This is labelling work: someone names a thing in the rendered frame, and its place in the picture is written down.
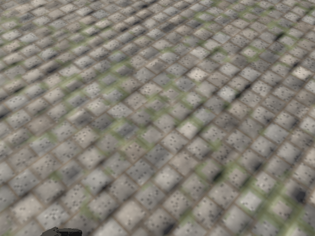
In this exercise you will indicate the robot left hand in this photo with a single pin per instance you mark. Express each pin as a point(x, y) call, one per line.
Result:
point(55, 231)

